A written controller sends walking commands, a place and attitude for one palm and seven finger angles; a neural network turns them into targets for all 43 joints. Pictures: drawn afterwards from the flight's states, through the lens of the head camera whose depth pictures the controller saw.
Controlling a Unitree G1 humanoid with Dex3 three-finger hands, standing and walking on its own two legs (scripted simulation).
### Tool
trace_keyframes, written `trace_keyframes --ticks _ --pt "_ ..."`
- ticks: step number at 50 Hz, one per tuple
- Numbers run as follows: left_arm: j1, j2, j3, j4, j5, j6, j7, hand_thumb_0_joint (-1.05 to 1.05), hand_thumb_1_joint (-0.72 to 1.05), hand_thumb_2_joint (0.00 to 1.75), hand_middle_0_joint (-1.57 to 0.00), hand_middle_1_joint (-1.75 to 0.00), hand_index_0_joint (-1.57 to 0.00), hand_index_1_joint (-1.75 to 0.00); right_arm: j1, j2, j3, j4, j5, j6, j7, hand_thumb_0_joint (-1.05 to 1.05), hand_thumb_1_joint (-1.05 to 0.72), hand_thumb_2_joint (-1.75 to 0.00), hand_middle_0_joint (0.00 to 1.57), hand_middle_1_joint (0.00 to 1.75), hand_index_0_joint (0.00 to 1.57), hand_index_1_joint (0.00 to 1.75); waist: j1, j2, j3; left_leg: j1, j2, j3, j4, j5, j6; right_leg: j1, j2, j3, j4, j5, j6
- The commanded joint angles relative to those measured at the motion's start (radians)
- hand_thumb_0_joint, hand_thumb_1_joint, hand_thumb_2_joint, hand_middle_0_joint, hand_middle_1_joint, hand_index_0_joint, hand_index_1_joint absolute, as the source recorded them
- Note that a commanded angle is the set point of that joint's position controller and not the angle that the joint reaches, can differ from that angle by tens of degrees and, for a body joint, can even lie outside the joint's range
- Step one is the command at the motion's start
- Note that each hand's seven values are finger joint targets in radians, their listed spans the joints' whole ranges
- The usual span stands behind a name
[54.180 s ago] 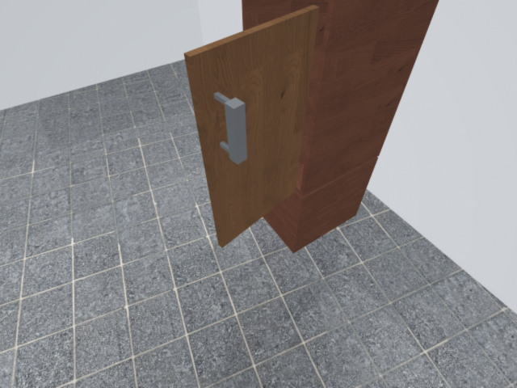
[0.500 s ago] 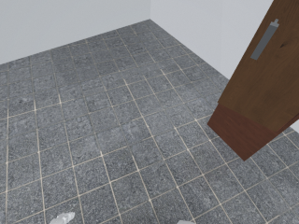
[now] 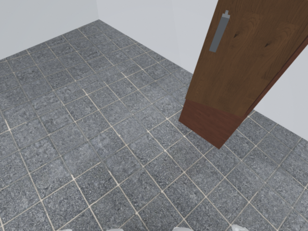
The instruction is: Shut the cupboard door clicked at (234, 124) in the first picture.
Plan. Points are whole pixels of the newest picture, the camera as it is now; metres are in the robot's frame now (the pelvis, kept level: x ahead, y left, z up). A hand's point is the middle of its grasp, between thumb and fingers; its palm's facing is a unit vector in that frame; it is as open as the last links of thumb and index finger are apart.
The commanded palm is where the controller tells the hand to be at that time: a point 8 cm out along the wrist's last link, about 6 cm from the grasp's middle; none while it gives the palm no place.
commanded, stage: turn to face it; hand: left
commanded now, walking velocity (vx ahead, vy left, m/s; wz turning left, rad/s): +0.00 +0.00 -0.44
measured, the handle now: (219, 31) +0.79 -0.19 +0.11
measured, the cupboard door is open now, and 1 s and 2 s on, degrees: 20 20 20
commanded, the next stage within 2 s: take the last steps up to it in 0.34 s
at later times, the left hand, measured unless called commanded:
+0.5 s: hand (100, 228) +0.14 +0.15 -0.15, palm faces -0.21 -0.95 -0.23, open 7.3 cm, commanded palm none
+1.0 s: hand (138, 182) +0.28 +0.06 -0.16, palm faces -0.42 -0.89 -0.15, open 7.3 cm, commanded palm none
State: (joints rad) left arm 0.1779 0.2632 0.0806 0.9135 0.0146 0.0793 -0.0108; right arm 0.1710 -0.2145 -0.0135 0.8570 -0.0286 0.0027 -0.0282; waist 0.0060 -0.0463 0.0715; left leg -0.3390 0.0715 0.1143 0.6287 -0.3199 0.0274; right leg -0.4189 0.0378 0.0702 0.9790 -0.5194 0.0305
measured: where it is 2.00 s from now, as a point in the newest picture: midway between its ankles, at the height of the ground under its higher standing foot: (181, 217)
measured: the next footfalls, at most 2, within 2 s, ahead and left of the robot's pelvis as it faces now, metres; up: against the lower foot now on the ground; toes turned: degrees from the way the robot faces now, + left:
right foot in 0.30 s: +0.01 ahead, -0.15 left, +0.00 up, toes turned -12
left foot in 0.60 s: +0.10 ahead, +0.09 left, +0.00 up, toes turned -7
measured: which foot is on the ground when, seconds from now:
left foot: down 0.00-0.30, up 0.32-0.58, down 0.60-1.00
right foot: up 0.00-0.28, down 0.30-0.60, up 0.62-1.00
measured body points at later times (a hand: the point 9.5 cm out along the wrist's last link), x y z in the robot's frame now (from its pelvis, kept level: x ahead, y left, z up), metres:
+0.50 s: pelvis +0.02 -0.02 +0.01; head +0.05 -0.03 +0.45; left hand +0.15 +0.20 -0.14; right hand -0.01 -0.28 -0.14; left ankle +0.02 +0.10 -0.68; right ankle -0.03 -0.14 -0.73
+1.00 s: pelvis +0.12 -0.08 +0.01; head +0.16 -0.08 +0.46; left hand +0.30 +0.11 -0.15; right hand -0.06 -0.25 -0.12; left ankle +0.07 +0.09 -0.73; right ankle +0.14 -0.24 -0.69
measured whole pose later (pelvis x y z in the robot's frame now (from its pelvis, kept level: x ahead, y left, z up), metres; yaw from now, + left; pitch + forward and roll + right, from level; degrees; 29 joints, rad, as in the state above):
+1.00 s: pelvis +0.12 -0.08 +0.01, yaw -21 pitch +2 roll -1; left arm 0.12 0.22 0.07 0.99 0.03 0.05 -0.06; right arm 0.47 -0.17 -0.03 1.08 -0.05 -0.04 -0.03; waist -0.08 -0.02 0.06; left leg -0.03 0.15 0.23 0.37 -0.35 -0.08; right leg -0.53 -0.07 -0.06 0.74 -0.20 0.00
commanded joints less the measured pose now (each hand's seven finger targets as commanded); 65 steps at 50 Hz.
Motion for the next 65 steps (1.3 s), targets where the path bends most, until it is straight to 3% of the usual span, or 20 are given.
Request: trace_keyframes --ticks 1,10,13,14,15,16,22,28,29,30,31,34,38,48,52,53,54,55,60,65 --pt "-0.030 0.068 0.026 -0.094 0.004 -0.025 -0.022 0.00 0.90 0.90 -0.20 -0.30 -0.20 -0.30 0.046 -0.194 -0.050 -0.055 -0.005 -0.014 -0.020 0.00 -0.90 -0.90 0.20 0.30 0.20 0.30 -0.014 0.213 -0.092 0.196 0.277 -0.172 -0.278 0.526 0.101 -0.134 -0.070 -0.044 0.209 0.041 0.023" --pt "-0.058 0.019 0.005 -0.094 0.007 -0.024 -0.019 0.00 0.90 0.90 -0.20 -0.30 -0.20 -0.30 0.106 -0.214 -0.075 0.023 -0.005 0.000 -0.005 0.00 -0.90 -0.90 0.20 0.30 0.20 0.30 -0.043 0.256 -0.114 0.225 0.295 -0.067 -0.238 0.481 0.106 0.039 -0.047 -0.149 -0.198 0.075 -0.003" --pt "0.036 0.041 0.008 -0.062 0.008 -0.037 -0.012 0.00 0.90 0.90 -0.20 -0.30 -0.20 -0.30 0.080 -0.214 -0.079 0.035 0.004 0.006 0.000 0.00 -0.90 -0.90 0.20 0.30 0.20 0.30 0.011 0.204 -0.134 0.141 0.255 -0.013 -0.128 0.385 0.038 0.240 -0.037 -0.159 -0.499 0.315 -0.028" --pt "0.086 0.093 0.017 -0.046 0.014 -0.045 -0.004 0.00 0.90 0.90 -0.20 -0.30 -0.20 -0.30 0.076 -0.184 -0.078 0.029 0.014 0.008 0.005 0.00 -0.90 -0.90 0.20 0.30 0.20 0.30 0.031 0.092 -0.147 0.045 0.201 0.032 -0.021 0.227 -0.015 0.353 -0.119 -0.057 -0.602 0.411 -0.057" --pt "0.108 0.186 0.032 -0.038 0.024 -0.058 0.009 0.00 0.90 0.90 -0.20 -0.30 -0.20 -0.30 0.062 -0.102 -0.061 -0.003 0.019 0.011 0.010 0.00 -0.90 -0.90 0.20 0.30 0.20 0.30 0.045 -0.208 -0.125 -0.186 0.046 0.107 0.171 -0.198 -0.080 0.441 -0.355 0.250 -0.675 0.602 -0.149" --pt "0.142 0.223 0.029 -0.028 0.010 -0.058 0.016 0.00 0.90 0.90 -0.20 -0.30 -0.20 -0.30 0.028 -0.107 -0.051 -0.023 0.017 0.028 0.008 0.00 -0.90 -0.90 0.20 0.30 0.20 0.30 0.069 -0.170 -0.103 -0.206 0.012 -0.005 0.348 -0.317 -0.082 0.337 -0.446 0.296 -0.684 0.677 -0.242" --pt "-0.013 0.122 0.011 -0.045 0.013 -0.068 0.034 0.00 0.90 0.90 -0.20 -0.30 -0.20 -0.30 0.084 -0.088 -0.044 0.047 0.015 0.026 0.008 0.00 -0.90 -0.90 0.20 0.30 0.20 0.30 -0.023 -0.114 -0.120 -0.161 0.011 -0.071 0.391 -0.121 -0.098 0.277 -0.282 0.080 -0.612 0.747 -0.219" --pt "-0.028 0.113 0.019 -0.016 0.005 -0.057 0.005 0.00 0.90 0.90 -0.20 -0.30 -0.20 -0.30 0.209 -0.085 -0.040 0.076 0.001 -0.011 0.004 0.00 -0.90 -0.90 0.20 0.30 0.20 0.30 -0.073 -0.082 -0.071 0.207 -0.033 0.020 -0.139 0.038 -0.080 0.033 -0.183 0.106 -0.583 0.080 -0.162" --pt "-0.024 0.055 0.007 -0.028 0.000 -0.051 -0.004 0.00 0.90 0.90 -0.20 -0.30 -0.20 -0.30 0.288 -0.152 -0.054 0.095 -0.008 -0.022 -0.004 0.00 -0.90 -0.90 0.20 0.30 0.20 0.30 -0.106 0.128 -0.066 0.309 0.086 -0.169 -0.286 -0.115 -0.044 -0.105 -0.094 0.045 -0.405 -0.021 -0.111" --pt "-0.020 -0.010 -0.005 -0.063 -0.002 -0.049 -0.013 0.00 0.90 0.90 -0.20 -0.30 -0.20 -0.30 0.363 -0.263 -0.077 0.109 -0.026 -0.029 -0.011 0.00 -0.90 -0.90 0.20 0.30 0.20 0.30 -0.125 0.409 -0.050 0.344 0.374 -0.550 -0.437 -0.327 0.056 -0.276 0.026 -0.109 -0.106 -0.102 -0.050" --pt "-0.102 0.041 -0.001 -0.103 0.013 -0.054 -0.022 0.00 0.90 0.90 -0.20 -0.30 -0.20 -0.30 0.381 -0.289 -0.081 0.102 -0.018 -0.032 -0.016 0.00 -0.90 -0.90 0.20 0.30 0.20 0.30 -0.142 0.274 -0.013 0.262 0.468 -0.665 -0.493 -0.402 0.137 -0.303 -0.047 -0.019 0.038 -0.059 -0.063" --pt "-0.069 0.039 0.019 -0.052 0.026 -0.055 -0.041 0.00 0.90 0.90 -0.20 -0.30 -0.20 -0.30 0.229 -0.187 -0.053 0.076 -0.015 -0.048 -0.019 0.00 -0.90 -0.90 0.20 0.30 0.20 0.30 -0.052 0.188 0.055 0.150 0.342 -0.402 -0.493 -0.196 0.064 -0.294 -0.099 -0.010 0.215 0.174 -0.038" --pt "-0.038 -0.006 0.008 -0.017 0.017 -0.047 -0.050 0.00 0.90 0.90 -0.20 -0.30 -0.20 -0.30 0.268 -0.146 -0.044 0.113 -0.009 -0.064 -0.021 0.00 -0.90 -0.90 0.20 0.30 0.20 0.30 -0.043 0.167 0.015 0.227 0.274 -0.157 -0.446 0.125 0.061 -0.263 -0.096 -0.048 0.137 0.281 -0.013" --pt "-0.168 -0.021 -0.012 -0.026 0.014 -0.066 -0.054 0.00 0.90 0.90 -0.20 -0.30 -0.20 -0.30 0.334 -0.150 -0.062 0.187 -0.015 -0.056 -0.007 0.00 -0.90 -0.90 0.20 0.30 0.20 0.30 -0.081 0.228 0.029 0.280 0.281 -0.013 -0.386 0.322 0.071 -0.124 -0.090 -0.157 -0.284 0.313 -0.039" --pt "0.150 0.058 0.015 0.084 0.016 -0.096 -0.036 0.00 0.90 0.90 -0.20 -0.30 -0.20 -0.30 0.265 -0.150 -0.064 0.189 0.002 -0.050 0.001 0.00 -0.90 -0.90 0.20 0.30 0.20 0.30 0.077 0.120 -0.116 0.124 0.194 0.085 -0.027 0.485 0.002 0.405 -0.034 -0.173 -0.510 0.344 -0.097" --pt "0.314 0.162 0.041 0.135 0.022 -0.113 -0.018 0.00 0.90 0.90 -0.20 -0.30 -0.20 -0.30 0.263 -0.083 -0.050 0.171 0.020 -0.052 0.014 0.00 -0.90 -0.90 0.20 0.30 0.20 0.30 0.139 -0.110 -0.231 -0.112 0.078 0.137 0.264 0.176 -0.034 0.664 -0.255 0.085 -0.588 0.234 -0.171" --pt "0.358 0.206 0.041 0.153 0.007 -0.114 -0.006 0.00 0.90 0.90 -0.20 -0.30 -0.20 -0.30 0.220 -0.032 -0.037 0.126 0.029 -0.051 0.008 0.00 -0.90 -0.90 0.20 0.30 0.20 0.30 0.132 -0.203 -0.246 -0.266 -0.028 0.041 0.535 -0.339 -0.039 0.667 -0.431 0.358 -0.690 0.317 -0.256" --pt "0.296 0.199 0.038 0.144 0.003 -0.114 0.005 0.00 0.90 0.90 -0.20 -0.30 -0.20 -0.30 0.167 -0.049 -0.043 0.123 0.029 -0.045 0.007 0.00 -0.90 -0.90 0.20 0.30 0.20 0.30 0.116 -0.223 -0.215 -0.307 0.009 -0.071 0.653 -0.284 -0.018 0.550 -0.423 0.370 -0.737 0.284 -0.266" --pt "0.056 0.002 -0.023 0.099 0.006 -0.137 0.021 0.00 0.90 0.90 -0.20 -0.30 -0.20 -0.30 0.208 -0.003 -0.038 0.161 0.000 -0.020 0.016 0.00 -0.90 -0.90 0.20 0.30 0.20 0.30 -0.049 -0.059 -0.079 -0.180 0.067 -0.068 0.462 -0.056 -0.043 0.263 -0.283 -0.029 -0.731 0.596 -0.228" --pt "0.081 0.003 -0.028 0.119 0.007 -0.144 0.021 0.00 0.90 0.90 -0.20 -0.30 -0.20 -0.30 0.138 0.012 -0.030 0.127 0.001 -0.015 0.027 0.00 -0.90 -0.90 0.20 0.30 0.20 0.30 -0.050 -0.063 -0.048 -0.135 0.036 -0.022 0.194 0.005 -0.045 0.261 -0.269 -0.049 -0.743 0.643 -0.244"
